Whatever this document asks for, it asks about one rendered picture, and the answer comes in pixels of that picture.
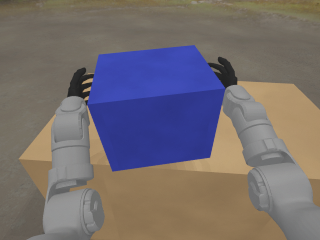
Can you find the robot right forearm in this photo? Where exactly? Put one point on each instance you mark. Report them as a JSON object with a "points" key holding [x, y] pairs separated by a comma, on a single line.
{"points": [[261, 145]]}

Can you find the right robot upper arm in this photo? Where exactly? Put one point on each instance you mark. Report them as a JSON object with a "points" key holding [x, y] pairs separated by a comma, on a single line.
{"points": [[282, 191]]}

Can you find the robot left forearm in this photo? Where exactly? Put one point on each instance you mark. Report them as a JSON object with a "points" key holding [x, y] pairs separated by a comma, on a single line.
{"points": [[70, 147]]}

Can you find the pedestal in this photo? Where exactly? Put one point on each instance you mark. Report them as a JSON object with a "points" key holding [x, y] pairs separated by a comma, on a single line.
{"points": [[202, 199]]}

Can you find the right robot hand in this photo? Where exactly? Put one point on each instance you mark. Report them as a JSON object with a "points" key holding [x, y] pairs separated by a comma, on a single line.
{"points": [[227, 75]]}

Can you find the carton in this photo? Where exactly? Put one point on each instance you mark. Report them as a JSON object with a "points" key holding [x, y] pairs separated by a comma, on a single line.
{"points": [[156, 106]]}

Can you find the left robot hand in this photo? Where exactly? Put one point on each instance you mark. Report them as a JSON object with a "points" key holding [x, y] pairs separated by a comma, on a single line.
{"points": [[76, 87]]}

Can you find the left robot upper arm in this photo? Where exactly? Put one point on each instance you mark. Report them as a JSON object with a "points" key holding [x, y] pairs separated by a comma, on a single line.
{"points": [[73, 215]]}

